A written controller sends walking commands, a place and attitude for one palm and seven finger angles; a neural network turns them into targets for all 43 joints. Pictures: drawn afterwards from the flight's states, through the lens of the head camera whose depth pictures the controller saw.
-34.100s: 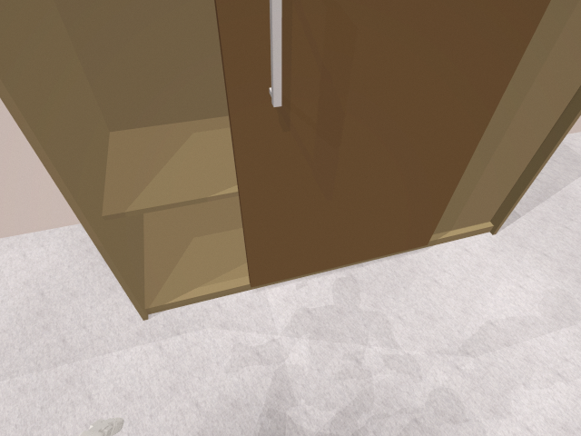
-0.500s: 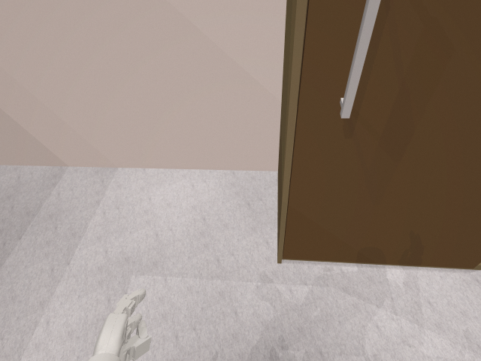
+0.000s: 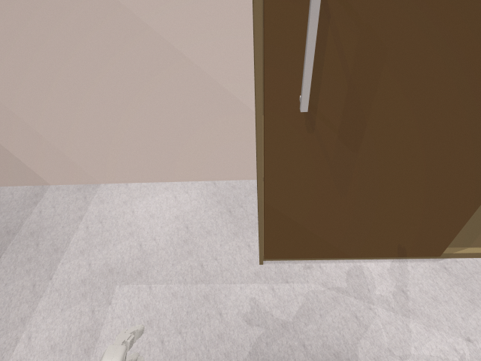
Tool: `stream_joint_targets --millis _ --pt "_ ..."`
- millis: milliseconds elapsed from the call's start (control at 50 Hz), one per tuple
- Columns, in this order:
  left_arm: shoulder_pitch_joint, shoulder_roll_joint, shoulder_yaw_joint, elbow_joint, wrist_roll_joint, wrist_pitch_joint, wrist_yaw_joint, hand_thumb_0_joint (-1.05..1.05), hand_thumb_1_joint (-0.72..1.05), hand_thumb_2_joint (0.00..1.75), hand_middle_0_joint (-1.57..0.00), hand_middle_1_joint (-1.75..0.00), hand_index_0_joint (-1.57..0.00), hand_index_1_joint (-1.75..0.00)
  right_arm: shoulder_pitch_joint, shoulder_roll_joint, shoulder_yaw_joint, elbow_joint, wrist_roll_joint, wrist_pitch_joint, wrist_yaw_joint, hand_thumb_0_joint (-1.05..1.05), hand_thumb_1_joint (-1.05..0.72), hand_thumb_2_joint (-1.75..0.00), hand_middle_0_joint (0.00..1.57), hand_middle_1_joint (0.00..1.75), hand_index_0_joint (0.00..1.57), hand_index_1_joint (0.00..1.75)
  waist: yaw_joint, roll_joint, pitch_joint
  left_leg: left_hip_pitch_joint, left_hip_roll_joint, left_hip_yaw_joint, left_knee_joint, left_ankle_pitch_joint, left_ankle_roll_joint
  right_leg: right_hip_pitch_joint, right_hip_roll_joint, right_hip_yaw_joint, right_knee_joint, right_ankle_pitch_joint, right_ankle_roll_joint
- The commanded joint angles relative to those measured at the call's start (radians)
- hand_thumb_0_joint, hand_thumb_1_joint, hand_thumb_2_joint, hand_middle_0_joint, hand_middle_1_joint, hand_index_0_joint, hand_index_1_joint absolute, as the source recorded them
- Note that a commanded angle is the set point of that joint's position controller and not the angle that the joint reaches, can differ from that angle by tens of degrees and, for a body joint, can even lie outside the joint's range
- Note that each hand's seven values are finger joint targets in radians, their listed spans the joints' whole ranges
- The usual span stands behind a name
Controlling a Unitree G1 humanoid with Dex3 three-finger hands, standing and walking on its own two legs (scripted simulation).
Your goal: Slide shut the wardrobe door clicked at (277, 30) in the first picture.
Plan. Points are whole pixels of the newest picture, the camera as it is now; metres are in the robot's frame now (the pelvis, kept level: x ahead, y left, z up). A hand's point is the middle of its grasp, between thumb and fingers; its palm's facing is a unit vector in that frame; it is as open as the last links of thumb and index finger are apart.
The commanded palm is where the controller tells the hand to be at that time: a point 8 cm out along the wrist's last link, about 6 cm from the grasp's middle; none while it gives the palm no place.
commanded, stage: stop stepping back and stand still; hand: right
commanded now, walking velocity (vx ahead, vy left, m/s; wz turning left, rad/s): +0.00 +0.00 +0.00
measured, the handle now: (308, 44) +0.70 -0.13 +0.24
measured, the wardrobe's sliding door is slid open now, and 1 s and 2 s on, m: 0.00 0.00 0.00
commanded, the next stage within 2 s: let the arm hang, fingers relaxed in 0.74 s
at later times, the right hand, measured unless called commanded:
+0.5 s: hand out of the picture +0.22 -0.32 +0.17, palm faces +0.44 +0.78 -0.44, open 7.4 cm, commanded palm +0.16 -0.35 +0.19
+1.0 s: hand (425, 334) +0.19 -0.28 -0.04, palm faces +0.11 +0.90 -0.42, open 7.4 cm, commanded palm none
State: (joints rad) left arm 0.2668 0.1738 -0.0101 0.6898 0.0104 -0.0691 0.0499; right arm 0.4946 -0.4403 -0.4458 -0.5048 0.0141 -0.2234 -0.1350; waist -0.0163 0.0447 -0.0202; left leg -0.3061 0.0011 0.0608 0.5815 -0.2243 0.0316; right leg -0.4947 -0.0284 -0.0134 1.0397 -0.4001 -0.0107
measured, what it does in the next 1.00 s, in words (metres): steps on the spot: left foot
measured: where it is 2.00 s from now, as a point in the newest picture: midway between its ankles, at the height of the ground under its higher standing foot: outside the picture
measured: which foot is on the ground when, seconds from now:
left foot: down 0.00-0.10, up 0.12-0.32, down 0.34-1.00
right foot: down 0.00-1.00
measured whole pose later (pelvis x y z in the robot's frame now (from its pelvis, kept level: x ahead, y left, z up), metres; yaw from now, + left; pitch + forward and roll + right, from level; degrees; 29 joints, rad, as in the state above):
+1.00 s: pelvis +0.01 -0.04 +0.00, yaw -1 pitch +1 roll +0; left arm 0.13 0.30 0.02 0.79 0.00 -0.03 0.00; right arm 0.30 -0.29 -0.11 0.36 -0.03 0.01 -0.02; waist 0.01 -0.08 -0.04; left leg -0.29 0.02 0.06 0.61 -0.33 0.01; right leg -0.35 0.04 -0.05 0.60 -0.27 -0.06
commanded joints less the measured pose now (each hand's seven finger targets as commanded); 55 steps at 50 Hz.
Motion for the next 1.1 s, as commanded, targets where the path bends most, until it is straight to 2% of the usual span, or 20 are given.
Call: stream_joint_targets --millis 0,40,60,80,100,140,180,260,280,320,340,400,480,580,700,800,820,860,960,1080 --pt "-0.114 0.126 0.053 -0.175 -0.002 -0.078 0.042 0.00 0.90 0.90 -0.20 -0.30 -0.20 -0.30 -0.129 -0.109 -0.038 -0.109 0.010 -0.011 -0.013 0.00 -0.90 -0.90 0.20 0.30 0.20 0.30 0.041 0.079 0.002 -0.309 0.225 -0.230 -0.299 -0.573 0.119 0.336 -0.041 -0.033 -0.323 0.014 -0.023" --pt "-0.094 0.145 0.046 -0.167 0.003 -0.097 0.055 0.00 0.90 0.90 -0.20 -0.30 -0.20 -0.30 -0.167 -0.111 -0.015 -0.172 0.008 -0.021 -0.020 0.00 -0.90 -0.90 0.20 0.30 0.20 0.30 0.054 -0.101 -0.007 -0.247 0.135 -0.124 -0.078 -0.442 0.072 0.403 -0.006 -0.037 -0.561 -0.002 -0.023" --pt "-0.098 0.185 0.052 -0.182 0.008 -0.108 0.053 0.00 0.90 0.90 -0.20 -0.30 -0.20 -0.30 -0.219 -0.106 -0.007 -0.249 0.007 -0.034 -0.026 0.00 -0.90 -0.90 0.20 0.30 0.20 0.30 0.049 -0.361 -0.011 -0.248 0.032 -0.060 0.188 -0.333 0.015 0.373 -0.153 0.248 -0.751 -0.130 -0.080" --pt "-0.111 0.161 0.042 -0.204 0.004 -0.119 0.048 0.00 0.90 0.90 -0.20 -0.30 -0.20 -0.30 -0.277 -0.129 -0.011 -0.313 -0.009 -0.055 -0.034 0.00 -0.90 -0.90 0.20 0.30 0.20 0.30 0.045 -0.471 0.025 -0.306 -0.018 -0.005 0.388 -0.325 -0.022 0.349 -0.305 0.470 -0.856 -0.109 -0.143" --pt "-0.113 0.151 0.044 -0.204 0.012 -0.133 0.041 0.00 0.90 0.90 -0.20 -0.30 -0.20 -0.30 -0.313 -0.187 -0.062 -0.346 -0.023 -0.073 -0.043 0.00 -0.90 -0.90 0.20 0.30 0.20 0.30 0.037 -0.319 0.047 -0.282 -0.008 -0.070 0.477 -0.270 -0.023 0.276 -0.326 0.500 -0.876 0.018 -0.192" --pt "-0.107 0.138 0.047 -0.179 0.007 -0.136 0.016 0.00 0.90 0.90 -0.20 -0.30 -0.20 -0.30 -0.165 -0.166 -0.066 -0.267 -0.021 -0.051 -0.032 0.00 -0.90 -0.90 0.20 0.30 0.20 0.30 0.022 -0.202 0.008 -0.175 0.037 -0.078 0.425 -0.203 -0.031 0.220 -0.267 0.377 -0.820 0.083 -0.150" --pt "-0.119 0.136 0.043 -0.181 0.003 -0.140 0.004 0.00 0.90 0.90 -0.20 -0.30 -0.20 -0.30 -0.094 -0.183 -0.103 -0.309 -0.021 -0.048 -0.037 0.00 -0.90 -0.90 0.20 0.30 0.20 0.30 0.007 -0.289 -0.018 -0.043 0.027 -0.024 0.250 -0.164 -0.037 0.189 -0.201 0.204 -0.785 0.145 -0.115" --pt "-0.127 0.136 0.039 -0.216 0.004 -0.102 -0.002 0.00 0.90 0.90 -0.20 -0.30 -0.20 -0.30 0.030 -0.153 -0.107 -0.219 -0.014 -0.049 -0.033 0.00 -0.90 -0.90 0.20 0.30 0.20 0.30 0.009 -0.258 -0.015 0.266 0.002 0.022 -0.091 -0.114 -0.015 -0.012 -0.135 0.102 -0.749 -0.093 -0.055" --pt "-0.124 0.133 0.039 -0.221 0.004 -0.090 0.002 0.00 0.90 0.90 -0.20 -0.30 -0.20 -0.30 0.060 -0.140 -0.105 -0.151 -0.008 -0.045 -0.030 0.00 -0.90 -0.90 0.20 0.30 0.20 0.30 0.013 -0.166 0.011 0.264 0.033 -0.032 -0.175 -0.105 0.003 -0.022 -0.097 0.076 -0.683 -0.071 -0.037" --pt "-0.114 0.135 0.051 -0.226 -0.002 -0.069 0.006 0.00 0.90 0.90 -0.20 -0.30 -0.20 -0.30 0.005 -0.175 -0.133 -0.127 0.011 -0.042 -0.025 0.00 -0.90 -0.90 0.20 0.30 0.20 0.30 0.037 0.040 0.013 0.123 0.211 -0.324 -0.323 -0.197 0.099 0.036 -0.025 0.026 -0.442 0.032 0.000" --pt "-0.104 0.136 0.050 -0.217 -0.004 -0.066 0.009 0.00 0.90 0.90 -0.20 -0.30 -0.20 -0.30 -0.028 -0.189 -0.143 -0.134 0.027 -0.042 -0.027 0.00 -0.90 -0.90 0.20 0.30 0.20 0.30 0.041 0.082 0.012 0.062 0.272 -0.351 -0.334 -0.129 0.119 0.100 -0.022 0.013 -0.398 0.128 0.007" --pt "-0.109 0.149 0.060 -0.195 -0.017 -0.081 0.024 0.00 0.90 0.90 -0.20 -0.30 -0.20 -0.30 -0.039 -0.126 -0.090 -0.106 0.026 -0.028 -0.022 0.00 -0.90 -0.90 0.20 0.30 0.20 0.30 0.035 0.039 -0.049 -0.023 0.161 -0.185 -0.211 -0.101 0.052 0.313 -0.043 0.033 -0.545 0.186 -0.013" --pt "-0.167 0.139 0.042 -0.207 -0.004 -0.097 0.031 0.00 0.90 0.90 -0.20 -0.30 -0.20 -0.30 -0.089 -0.129 -0.061 -0.224 0.004 -0.053 -0.022 0.00 -0.90 -0.90 0.20 0.30 0.20 0.30 0.012 -0.270 -0.043 0.031 0.010 -0.035 0.037 -0.085 -0.030 0.290 -0.189 0.281 -0.840 0.165 -0.001" --pt "-0.140 0.148 0.045 -0.204 -0.002 -0.115 0.022 0.00 0.90 0.90 -0.20 -0.30 -0.20 -0.30 -0.011 -0.159 -0.085 -0.250 -0.009 -0.059 -0.040 0.00 -0.90 -0.90 0.20 0.30 0.20 0.30 0.004 -0.200 -0.071 0.129 0.021 -0.030 -0.115 0.030 -0.021 0.323 -0.141 0.148 -0.729 0.449 0.001" --pt "-0.139 0.146 0.058 -0.226 -0.015 -0.084 0.018 0.00 0.90 0.90 -0.20 -0.30 -0.20 -0.30 0.065 -0.146 -0.119 -0.170 0.025 -0.065 -0.030 0.00 -0.90 -0.90 0.20 0.30 0.20 0.30 0.019 -0.072 -0.111 0.182 0.094 -0.149 -0.180 0.236 0.011 0.277 -0.064 0.073 -0.613 0.376 0.007" --pt "-0.156 0.152 0.060 -0.238 -0.024 -0.069 0.026 0.00 0.90 0.90 -0.20 -0.30 -0.20 -0.30 0.066 -0.120 -0.091 -0.138 0.037 -0.048 -0.024 0.00 -0.90 -0.90 0.20 0.30 0.20 0.30 0.022 -0.088 -0.107 0.137 0.087 -0.142 -0.177 0.215 -0.002 0.305 -0.075 0.078 -0.624 0.396 -0.005" --pt "-0.178 0.334 0.103 0.000 -0.024 -0.119 -0.059 0.00 0.90 0.90 -0.20 -0.30 -0.20 -0.30 -0.018 0.024 0.330 0.613 -0.061 0.102 0.123 0.00 -0.90 -0.90 0.20 0.30 0.20 0.30 0.067 -0.094 -0.083 0.049 0.153 -0.076 -0.006 0.433 0.000 0.256 -0.092 0.087 -0.446 0.618 -0.025" --pt "-0.102 0.250 0.092 -0.013 -0.025 -0.032 -0.057 0.00 0.90 0.90 -0.20 -0.30 -0.20 -0.30 -0.031 0.080 0.319 0.636 -0.048 0.209 0.132 0.00 -0.90 -0.90 0.20 0.30 0.20 0.30 0.047 -0.088 -0.121 0.007 0.116 -0.086 -0.040 0.136 -0.009 0.269 -0.108 0.089 -0.498 0.477 -0.025" --pt "-0.099 0.234 0.059 0.023 0.005 0.023 -0.048 0.00 0.90 0.90 -0.20 -0.30 -0.20 -0.30 -0.196 0.037 0.355 0.889 -0.051 0.213 0.132 0.00 -0.90 -0.90 0.20 0.30 0.20 0.30 0.035 0.226 -0.059 0.016 0.156 -0.156 -0.128 0.157 0.037 0.211 -0.046 0.103 -0.480 0.316 -0.042" --pt "-0.096 0.172 0.024 0.126 0.022 0.071 -0.047 0.00 0.90 0.90 -0.20 -0.30 -0.20 -0.30 -0.244 0.070 0.408 1.209 -0.034 0.230 0.121 0.00 -0.90 -0.90 0.20 0.30 0.20 0.30 0.024 -0.153 0.081 -0.004 0.100 -0.149 -0.194 -0.091 0.024 0.197 -0.050 0.134 -0.644 0.203 -0.041"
